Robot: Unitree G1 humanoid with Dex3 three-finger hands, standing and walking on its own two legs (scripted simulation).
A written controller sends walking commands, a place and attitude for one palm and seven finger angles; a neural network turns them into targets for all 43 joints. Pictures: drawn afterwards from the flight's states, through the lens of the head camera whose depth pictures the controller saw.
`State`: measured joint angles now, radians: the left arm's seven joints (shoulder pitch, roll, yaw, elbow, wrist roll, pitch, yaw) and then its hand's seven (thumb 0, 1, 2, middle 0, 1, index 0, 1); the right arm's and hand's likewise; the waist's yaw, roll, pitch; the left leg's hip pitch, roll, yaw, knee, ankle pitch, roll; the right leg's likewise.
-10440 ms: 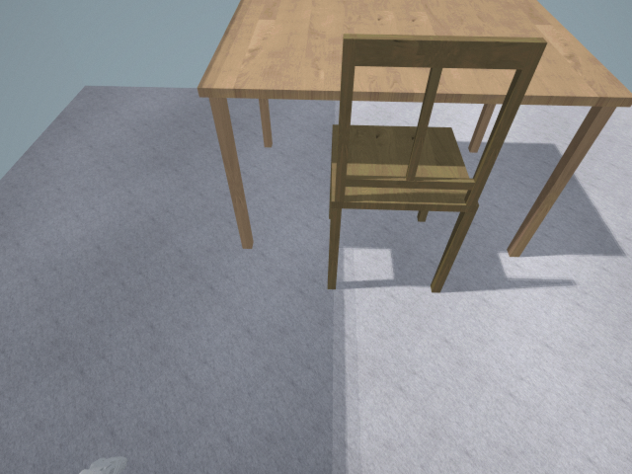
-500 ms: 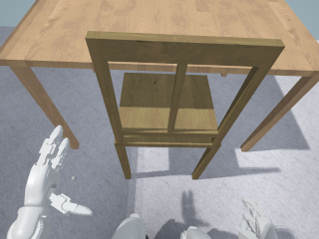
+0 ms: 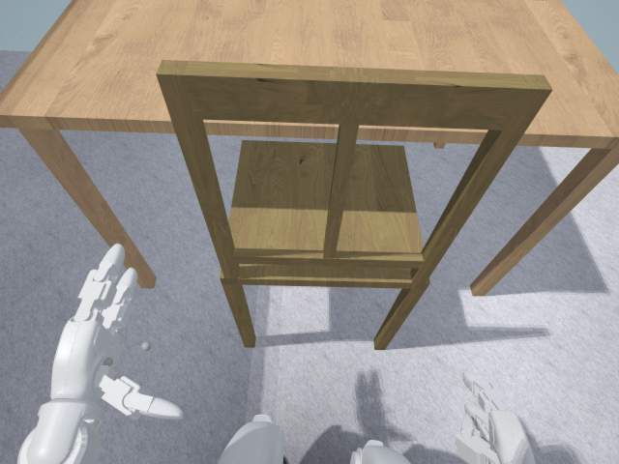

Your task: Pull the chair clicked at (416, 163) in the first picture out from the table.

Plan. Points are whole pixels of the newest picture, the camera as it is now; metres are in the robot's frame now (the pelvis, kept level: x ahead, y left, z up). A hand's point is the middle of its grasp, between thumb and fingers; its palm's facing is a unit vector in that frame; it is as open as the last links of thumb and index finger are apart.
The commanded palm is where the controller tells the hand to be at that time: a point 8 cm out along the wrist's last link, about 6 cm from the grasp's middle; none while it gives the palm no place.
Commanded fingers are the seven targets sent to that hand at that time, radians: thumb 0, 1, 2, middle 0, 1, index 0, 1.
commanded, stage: aim the fingers beside a spindle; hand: left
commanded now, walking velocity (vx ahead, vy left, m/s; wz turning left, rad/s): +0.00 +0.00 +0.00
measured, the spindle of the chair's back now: (336, 201) +0.48 -0.01 +0.02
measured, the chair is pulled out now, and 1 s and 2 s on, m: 0.00 0.00 0.00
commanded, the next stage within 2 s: push the fingers through the gap in 1.92 s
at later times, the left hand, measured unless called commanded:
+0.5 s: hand (179, 325) +0.28 +0.18 +0.02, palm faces +0.05 -1.00 -0.04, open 16.9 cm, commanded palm +0.26 +0.24 +0.02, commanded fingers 0.00 -0.50 0.30 -0.06 -0.08 -0.06 -0.08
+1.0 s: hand (205, 304) +0.31 +0.16 -0.01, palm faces +0.05 -1.00 -0.03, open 16.9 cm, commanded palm +0.29 +0.21 +0.00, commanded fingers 0.00 -0.50 0.30 -0.06 -0.08 -0.06 -0.08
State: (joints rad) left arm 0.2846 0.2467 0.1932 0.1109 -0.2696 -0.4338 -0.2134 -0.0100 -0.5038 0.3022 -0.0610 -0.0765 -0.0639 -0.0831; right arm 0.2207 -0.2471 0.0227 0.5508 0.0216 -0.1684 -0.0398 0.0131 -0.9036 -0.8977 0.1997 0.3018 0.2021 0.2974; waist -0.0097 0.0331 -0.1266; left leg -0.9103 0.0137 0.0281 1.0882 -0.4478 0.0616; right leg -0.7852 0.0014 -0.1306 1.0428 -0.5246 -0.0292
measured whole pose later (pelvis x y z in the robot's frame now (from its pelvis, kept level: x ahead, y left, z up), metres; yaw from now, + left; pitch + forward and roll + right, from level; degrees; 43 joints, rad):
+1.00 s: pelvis -0.01 -0.01 -0.03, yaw -1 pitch +20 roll -2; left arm -0.04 0.21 0.16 0.38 -0.20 -0.49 -0.12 -0.01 -0.50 0.30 -0.06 -0.08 -0.06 -0.08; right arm 0.21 -0.26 0.01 0.59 0.00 -0.10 -0.01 0.01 -0.91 -0.90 0.20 0.30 0.20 0.30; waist -0.03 0.03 -0.14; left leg -1.08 0.03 0.04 1.21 -0.48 0.05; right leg -0.97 0.01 -0.12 1.19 -0.57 -0.05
